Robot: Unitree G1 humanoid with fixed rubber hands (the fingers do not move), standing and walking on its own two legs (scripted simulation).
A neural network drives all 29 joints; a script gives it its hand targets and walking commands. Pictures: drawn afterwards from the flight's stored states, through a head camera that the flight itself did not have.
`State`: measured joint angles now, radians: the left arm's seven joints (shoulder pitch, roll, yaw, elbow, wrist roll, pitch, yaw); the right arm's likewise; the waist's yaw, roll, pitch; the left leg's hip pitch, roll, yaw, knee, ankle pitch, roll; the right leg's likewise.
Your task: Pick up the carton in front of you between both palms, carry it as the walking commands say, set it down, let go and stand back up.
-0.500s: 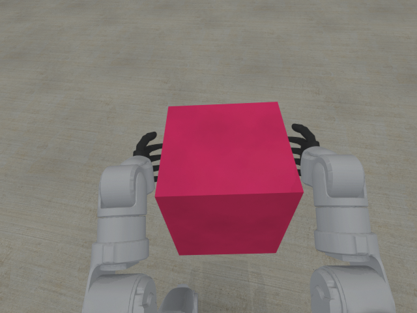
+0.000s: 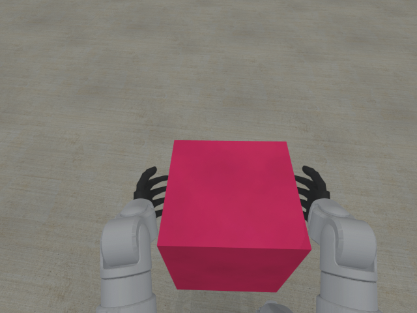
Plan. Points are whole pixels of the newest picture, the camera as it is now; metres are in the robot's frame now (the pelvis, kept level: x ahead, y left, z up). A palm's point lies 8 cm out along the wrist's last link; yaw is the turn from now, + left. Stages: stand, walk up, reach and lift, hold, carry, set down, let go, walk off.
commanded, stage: carry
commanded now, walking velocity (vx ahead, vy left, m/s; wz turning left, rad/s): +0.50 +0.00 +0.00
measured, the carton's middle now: (228, 220) +0.30 -0.01 +0.00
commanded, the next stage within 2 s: none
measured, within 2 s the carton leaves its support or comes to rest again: neither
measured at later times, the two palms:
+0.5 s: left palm (176, 108) +0.54 +0.11 +0.08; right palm (297, 103) +0.57 -0.19 +0.07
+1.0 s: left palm (167, 47) +0.87 +0.17 +0.06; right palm (259, 44) +0.87 -0.13 +0.07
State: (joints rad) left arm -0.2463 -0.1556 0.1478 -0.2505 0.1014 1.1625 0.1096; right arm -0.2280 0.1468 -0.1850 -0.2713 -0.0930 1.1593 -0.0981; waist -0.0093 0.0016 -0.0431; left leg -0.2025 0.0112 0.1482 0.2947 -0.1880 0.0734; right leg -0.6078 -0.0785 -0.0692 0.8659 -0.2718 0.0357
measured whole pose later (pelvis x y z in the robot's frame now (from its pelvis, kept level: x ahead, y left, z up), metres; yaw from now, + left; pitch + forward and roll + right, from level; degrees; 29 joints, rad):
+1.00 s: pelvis +0.61 +0.02 +0.00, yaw +1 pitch +4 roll -2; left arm -0.13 -0.13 0.09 -0.32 0.12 1.19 0.09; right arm -0.13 0.13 -0.11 -0.31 -0.10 1.17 -0.08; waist -0.01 -0.01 -0.08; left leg -0.22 0.04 0.22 0.31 -0.17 0.06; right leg -0.60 -0.12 -0.08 0.95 -0.22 0.01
